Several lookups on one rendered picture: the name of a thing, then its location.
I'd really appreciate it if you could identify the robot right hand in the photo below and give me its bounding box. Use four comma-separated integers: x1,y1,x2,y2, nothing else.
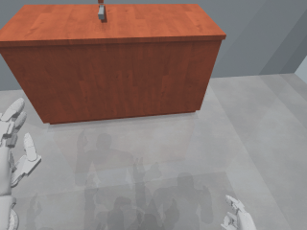
221,195,257,230

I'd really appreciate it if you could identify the counter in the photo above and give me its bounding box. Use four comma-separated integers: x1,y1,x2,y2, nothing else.
0,0,226,125

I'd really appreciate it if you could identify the tap lever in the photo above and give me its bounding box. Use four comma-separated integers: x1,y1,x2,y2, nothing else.
98,5,105,20

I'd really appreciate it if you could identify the robot left hand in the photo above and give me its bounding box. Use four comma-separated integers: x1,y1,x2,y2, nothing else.
0,98,41,196

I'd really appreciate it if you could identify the left robot forearm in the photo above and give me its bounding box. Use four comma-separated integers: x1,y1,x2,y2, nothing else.
0,195,19,230

